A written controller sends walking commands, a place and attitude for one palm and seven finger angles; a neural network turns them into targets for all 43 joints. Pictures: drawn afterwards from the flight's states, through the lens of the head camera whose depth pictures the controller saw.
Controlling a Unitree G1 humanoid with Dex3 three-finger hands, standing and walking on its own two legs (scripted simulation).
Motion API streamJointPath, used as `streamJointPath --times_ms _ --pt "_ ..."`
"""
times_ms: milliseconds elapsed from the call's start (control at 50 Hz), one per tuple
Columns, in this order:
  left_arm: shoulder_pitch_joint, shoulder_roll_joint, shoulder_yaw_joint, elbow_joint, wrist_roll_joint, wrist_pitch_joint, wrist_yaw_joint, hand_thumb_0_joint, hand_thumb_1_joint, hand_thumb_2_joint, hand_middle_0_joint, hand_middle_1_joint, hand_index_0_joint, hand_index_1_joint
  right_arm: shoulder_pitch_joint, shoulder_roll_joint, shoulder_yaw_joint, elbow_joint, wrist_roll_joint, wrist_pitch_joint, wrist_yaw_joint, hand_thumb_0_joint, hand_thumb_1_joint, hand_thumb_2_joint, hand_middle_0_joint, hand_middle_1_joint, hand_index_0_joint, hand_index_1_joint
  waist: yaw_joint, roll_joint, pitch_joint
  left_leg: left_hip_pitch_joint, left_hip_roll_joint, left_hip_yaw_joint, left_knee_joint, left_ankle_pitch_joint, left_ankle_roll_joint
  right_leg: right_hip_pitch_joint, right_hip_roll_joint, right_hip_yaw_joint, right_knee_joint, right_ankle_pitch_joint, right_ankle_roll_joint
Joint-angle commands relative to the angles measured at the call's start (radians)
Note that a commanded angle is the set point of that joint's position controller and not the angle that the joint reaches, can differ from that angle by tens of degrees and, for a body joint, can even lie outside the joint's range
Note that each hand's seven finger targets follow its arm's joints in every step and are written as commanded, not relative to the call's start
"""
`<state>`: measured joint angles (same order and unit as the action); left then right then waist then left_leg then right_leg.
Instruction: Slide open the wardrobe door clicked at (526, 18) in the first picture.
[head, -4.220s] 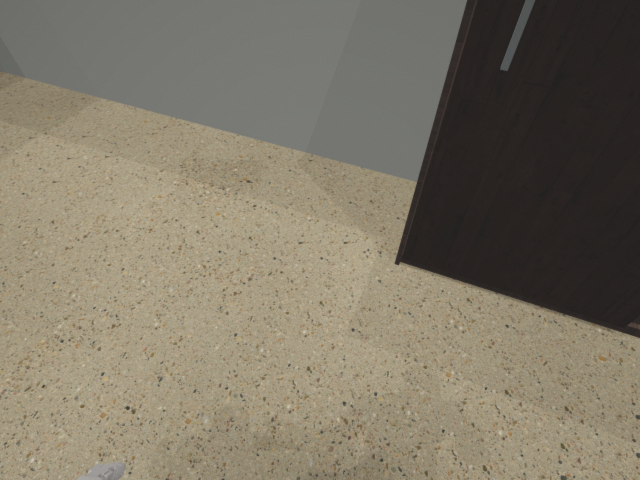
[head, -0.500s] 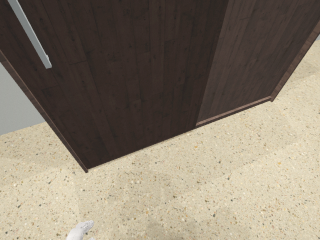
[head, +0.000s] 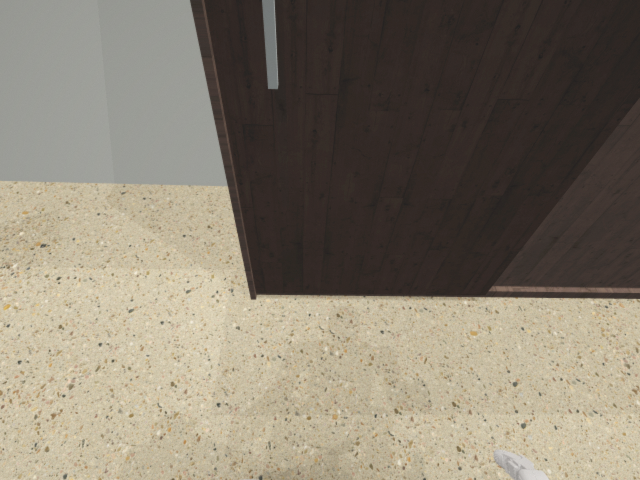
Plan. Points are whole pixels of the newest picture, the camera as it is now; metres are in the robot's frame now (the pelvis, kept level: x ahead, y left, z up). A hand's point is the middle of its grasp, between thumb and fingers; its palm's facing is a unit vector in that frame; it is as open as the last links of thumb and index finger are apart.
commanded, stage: turn to face it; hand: left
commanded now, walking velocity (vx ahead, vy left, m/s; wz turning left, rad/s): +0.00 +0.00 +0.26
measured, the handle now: out of the picture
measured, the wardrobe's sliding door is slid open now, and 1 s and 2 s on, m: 0.00 0.00 0.00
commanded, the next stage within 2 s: take the last steps up to it in 0.06 s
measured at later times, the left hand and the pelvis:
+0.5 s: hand out of the picture +0.01 +0.15 -0.15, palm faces +0.16 -0.97 -0.20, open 7.3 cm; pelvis +0.03 -0.02 +0.01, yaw +5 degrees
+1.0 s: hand out of the picture +0.12 +0.21 -0.17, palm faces +0.13 -0.98 -0.14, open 7.4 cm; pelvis +0.17 +0.04 +0.01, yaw +3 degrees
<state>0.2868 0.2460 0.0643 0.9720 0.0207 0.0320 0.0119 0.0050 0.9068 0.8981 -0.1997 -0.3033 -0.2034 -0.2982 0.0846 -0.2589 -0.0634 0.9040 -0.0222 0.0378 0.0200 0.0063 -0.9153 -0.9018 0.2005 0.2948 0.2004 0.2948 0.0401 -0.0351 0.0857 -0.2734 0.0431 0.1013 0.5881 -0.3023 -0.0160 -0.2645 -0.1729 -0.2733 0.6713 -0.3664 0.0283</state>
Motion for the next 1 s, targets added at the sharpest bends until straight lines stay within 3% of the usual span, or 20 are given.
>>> streamJointPath --times_ms 0,80,160,220,320,340,360,380,400,460,500,620,700,760,780,820,840,880,940,980 --pt "-0.078 0.079 0.005 -0.111 0.001 0.001 0.017 0.000 0.900 0.900 -0.200 -0.300 -0.200 -0.300 0.192 -0.230 -0.041 -0.003 0.002 -0.022 -0.029 0.000 -0.900 -0.900 0.200 0.300 0.200 0.300 -0.112 0.273 -0.190 0.250 0.378 -0.371 -0.236 0.681 0.225 -0.272 0.045 0.222 0.404 -0.272 0.044" --pt "-0.007 0.084 0.015 -0.043 -0.001 0.004 0.000 0.000 0.900 0.900 -0.200 -0.300 -0.200 -0.300 0.029 -0.145 -0.013 -0.038 0.005 -0.030 -0.037 0.000 -0.900 -0.900 0.200 0.300 0.200 0.300 -0.033 0.209 -0.118 0.141 0.218 -0.193 -0.255 0.512 0.161 -0.245 0.055 0.236 0.451 -0.055 0.051" --pt "-0.008 0.060 0.004 -0.035 -0.003 0.005 0.001 0.000 0.900 0.900 -0.200 -0.300 -0.200 -0.300 0.071 -0.131 -0.013 -0.015 0.004 -0.031 -0.037 0.000 -0.900 -0.900 0.200 0.300 0.200 0.300 -0.047 0.180 -0.118 0.155 0.212 -0.213 -0.280 0.402 0.175 -0.200 0.075 0.227 0.316 -0.056 0.055" --pt "-0.033 0.029 -0.010 -0.036 0.003 -0.006 -0.007 0.000 0.900 0.900 -0.200 -0.300 -0.200 -0.300 0.113 -0.122 -0.017 0.009 -0.005 -0.031 -0.033 0.000 -0.900 -0.900 0.200 0.300 0.200 0.300 -0.070 0.193 -0.087 0.103 0.213 -0.268 -0.338 0.036 0.177 -0.142 0.095 0.206 0.166 -0.081 0.038" --pt "0.100 0.001 -0.019 0.030 0.010 -0.039 -0.018 0.000 0.900 0.900 -0.200 -0.300 -0.200 -0.300 0.113 -0.092 -0.016 0.051 -0.003 -0.031 -0.032 0.000 -0.900 -0.900 0.200 0.300 0.200 0.300 -0.012 0.146 -0.041 -0.078 0.158 -0.274 -0.289 -0.316 0.129 0.127 0.151 0.151 -0.170 0.032 0.012" --pt "0.162 0.026 -0.012 0.051 0.015 -0.049 -0.015 0.000 0.900 0.900 -0.200 -0.300 -0.200 -0.300 0.125 -0.058 -0.014 0.056 0.000 -0.033 -0.031 0.000 -0.900 -0.900 0.200 0.300 0.200 0.300 0.014 0.058 -0.035 -0.173 0.098 -0.229 -0.161 -0.331 0.094 0.241 0.116 0.206 -0.277 0.017 0.002" --pt "0.213 0.103 0.005 0.062 0.025 -0.062 -0.004 0.000 0.900 0.900 -0.200 -0.300 -0.200 -0.300 0.131 0.015 0.000 0.044 0.012 -0.039 -0.026 0.000 -0.900 -0.900 0.200 0.300 0.200 0.300 0.040 -0.177 -0.040 -0.347 -0.016 -0.097 0.115 -0.292 0.041 0.332 -0.089 0.499 -0.441 -0.215 -0.071" --pt "0.249 0.150 0.012 0.057 0.013 -0.057 0.003 0.000 0.900 0.900 -0.200 -0.300 -0.200 -0.300 0.045 0.021 0.006 -0.007 0.002 -0.043 -0.017 0.000 -0.900 -0.900 0.200 0.300 0.200 0.300 0.076 -0.241 0.025 -0.441 -0.040 -0.074 0.306 -0.299 0.029 0.254 -0.245 0.710 -0.572 -0.376 -0.158" --pt "0.239 0.135 0.016 0.066 0.005 -0.073 0.009 0.000 0.900 0.900 -0.200 -0.300 -0.200 -0.300 0.012 -0.020 -0.004 -0.009 -0.007 -0.040 -0.013 0.000 -0.900 -0.900 0.200 0.300 0.200 0.300 0.066 -0.271 0.068 -0.457 0.003 -0.131 0.400 -0.207 0.037 0.163 -0.244 0.778 -0.624 -0.428 -0.174" --pt "0.117 0.027 -0.010 0.059 0.004 -0.089 0.009 0.000 0.900 0.900 -0.200 -0.300 -0.200 -0.300 0.110 -0.002 -0.015 0.069 -0.010 -0.041 0.002 0.000 -0.900 -0.900 0.200 0.300 0.200 0.300 -0.030 -0.069 0.086 -0.393 0.048 -0.104 0.484 -0.001 0.017 0.114 -0.130 0.482 -0.557 -0.132 -0.139" --pt "0.149 -0.009 -0.022 0.075 0.001 -0.102 0.010 0.000 0.900 0.900 -0.200 -0.300 -0.200 -0.300 0.140 0.029 -0.010 0.095 -0.010 -0.041 0.002 0.000 -0.900 -0.900 0.200 0.300 0.200 0.300 -0.033 -0.074 0.062 -0.365 0.052 -0.075 0.475 0.066 0.001 0.130 -0.084 0.368 -0.532 0.079 -0.125" --pt "0.238 -0.008 -0.021 0.147 0.006 -0.115 0.017 0.000 0.900 0.900 -0.200 -0.300 -0.200 -0.300 0.069 0.059 -0.001 0.079 -0.002 -0.054 0.005 0.000 -0.900 -0.900 0.200 0.300 0.200 0.300 -0.010 -0.082 0.038 -0.397 0.070 -0.016 0.301 0.069 -0.008 0.247 -0.098 0.308 -0.485 0.354 -0.166" --pt "0.246 0.000 -0.017 0.178 0.010 -0.105 0.021 0.000 0.900 0.900 -0.200 -0.300 -0.200 -0.300 0.027 0.084 0.009 0.072 0.004 -0.070 0.008 0.000 -0.900 -0.900 0.200 0.300 0.200 0.300 0.001 -0.111 0.043 -0.261 0.049 0.024 0.127 0.035 0.018 0.216 -0.101 0.290 -0.435 0.416 -0.160" --pt "0.205 0.008 -0.008 0.183 0.003 -0.096 0.020 0.000 0.900 0.900 -0.200 -0.300 -0.200 -0.300 0.176 0.062 0.002 0.124 0.000 -0.086 -0.007 0.000 -0.900 -0.900 0.200 0.300 0.200 0.300 -0.072 -0.075 -0.015 -0.007 -0.004 0.072 -0.031 0.098 0.037 0.166 -0.053 0.226 -0.258 0.499 -0.126" --pt "0.205 -0.010 -0.010 0.182 -0.002 -0.094 0.019 0.000 0.900 0.900 -0.200 -0.300 -0.200 -0.300 0.310 0.020 -0.005 0.167 -0.005 -0.094 -0.018 0.000 -0.900 -0.900 0.200 0.300 0.200 0.300 -0.124 0.000 -0.090 0.188 0.013 0.041 -0.106 0.148 0.048 0.108 -0.011 0.197 -0.067 0.511 -0.101" --pt "0.240 -0.080 -0.022 0.139 -0.012 -0.092 0.009 0.000 0.900 0.900 -0.200 -0.300 -0.200 -0.300 0.503 -0.156 -0.036 0.208 -0.005 -0.092 -0.041 0.000 -0.900 -0.900 0.200 0.300 0.200 0.300 -0.152 0.338 -0.261 0.488 0.432 -0.490 -0.263 0.305 0.213 -0.240 0.170 0.157 0.437 -0.218 -0.035" --pt "0.181 -0.061 -0.021 0.130 -0.005 -0.083 0.016 0.000 0.900 0.900 -0.200 -0.300 -0.200 -0.300 0.458 -0.136 -0.031 0.213 -0.001 -0.087 -0.049 0.000 -0.900 -0.900 0.200 0.300 0.200 0.300 -0.153 0.274 -0.244 0.405 0.445 -0.483 -0.317 0.176 0.218 -0.272 0.137 0.240 0.563 -0.219 -0.052" --pt "0.058 -0.063 -0.014 0.115 0.004 -0.076 -0.001 0.000 0.900 0.900 -0.200 -0.300 -0.200 -0.300 0.312 -0.038 -0.009 0.169 -0.002 -0.093 -0.050 0.000 -0.900 -0.900 0.200 0.300 0.200 0.300 -0.113 0.141 -0.014 0.134 0.378 -0.368 -0.374 0.097 0.202 -0.320 0.056 0.262 0.592 -0.066 -0.043" --pt "0.124 -0.104 -0.013 0.129 0.011 -0.048 -0.011 0.000 0.900 0.900 -0.200 -0.300 -0.200 -0.300 0.240 0.022 0.009 0.148 -0.003 -0.106 -0.051 0.000 -0.900 -0.900 0.200 0.300 0.200 0.300 -0.041 0.133 -0.017 0.007 0.280 -0.143 -0.391 0.169 0.152 -0.200 0.041 0.242 0.451 0.023 -0.022" --pt "0.110 -0.097 -0.012 0.114 0.009 -0.039 -0.013 0.000 0.900 0.900 -0.200 -0.300 -0.200 -0.300 0.237 0.015 0.010 0.145 -0.002 -0.109 -0.051 0.000 -0.900 -0.900 0.200 0.300 0.200 0.300 -0.032 0.143 -0.021 0.007 0.265 -0.114 -0.397 0.228 0.162 -0.183 0.043 0.233 0.349 0.051 -0.012"
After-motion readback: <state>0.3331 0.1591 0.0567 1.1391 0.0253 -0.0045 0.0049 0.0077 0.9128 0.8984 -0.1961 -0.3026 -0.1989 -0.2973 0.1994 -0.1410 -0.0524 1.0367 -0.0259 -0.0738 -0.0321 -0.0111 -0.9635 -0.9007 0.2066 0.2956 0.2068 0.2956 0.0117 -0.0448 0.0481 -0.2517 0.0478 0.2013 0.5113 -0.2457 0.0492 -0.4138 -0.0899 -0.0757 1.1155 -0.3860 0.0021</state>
